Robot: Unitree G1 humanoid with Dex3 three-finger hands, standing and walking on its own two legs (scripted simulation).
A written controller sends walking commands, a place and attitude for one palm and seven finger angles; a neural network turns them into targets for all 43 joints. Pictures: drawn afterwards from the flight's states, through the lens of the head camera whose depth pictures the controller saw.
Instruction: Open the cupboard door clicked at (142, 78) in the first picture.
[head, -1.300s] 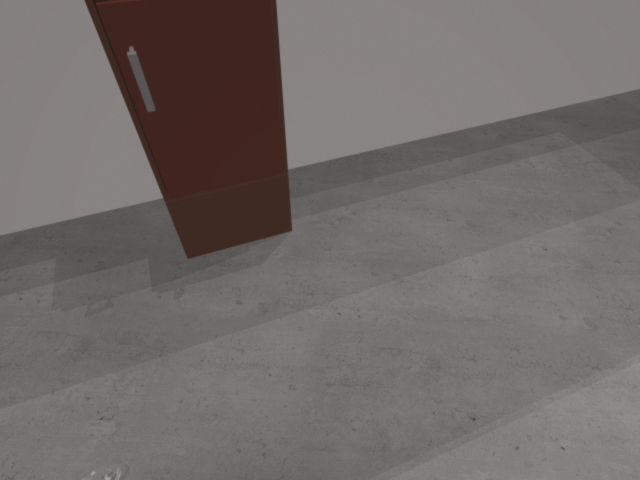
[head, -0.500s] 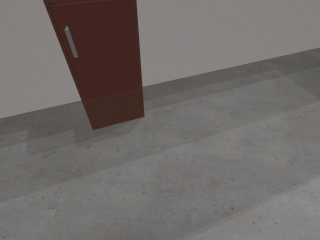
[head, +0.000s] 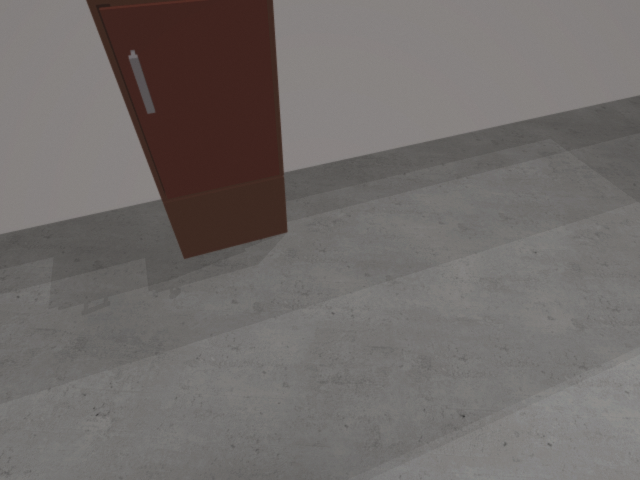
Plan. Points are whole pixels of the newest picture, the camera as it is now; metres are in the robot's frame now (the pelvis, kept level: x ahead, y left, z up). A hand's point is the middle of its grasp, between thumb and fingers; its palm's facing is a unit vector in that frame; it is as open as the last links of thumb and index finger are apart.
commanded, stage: look at it before walking up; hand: left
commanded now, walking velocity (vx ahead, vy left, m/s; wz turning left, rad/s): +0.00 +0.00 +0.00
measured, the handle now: (142, 82) +1.03 +0.54 -0.01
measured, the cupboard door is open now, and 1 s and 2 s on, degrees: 0 0 0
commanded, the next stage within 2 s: walk to a spot facing it in 0.14 s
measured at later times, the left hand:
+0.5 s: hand out of the picture +0.04 +0.22 -0.19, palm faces +0.01 -0.98 -0.21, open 7.4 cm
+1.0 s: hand (241, 356) +0.36 +0.17 -0.19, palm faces -0.08 -0.98 -0.21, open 7.3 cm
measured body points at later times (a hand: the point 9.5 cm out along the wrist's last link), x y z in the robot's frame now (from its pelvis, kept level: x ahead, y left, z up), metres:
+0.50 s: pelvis +0.04 +0.02 -0.01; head +0.02 +0.03 +0.44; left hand +0.04 +0.27 -0.17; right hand +0.06 -0.25 -0.16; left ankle +0.00 +0.13 -0.74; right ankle +0.01 -0.12 -0.75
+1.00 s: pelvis +0.22 -0.01 -0.03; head +0.26 -0.01 +0.41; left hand +0.36 +0.22 -0.17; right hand +0.05 -0.19 -0.17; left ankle +0.04 +0.12 -0.68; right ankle +0.31 -0.11 -0.75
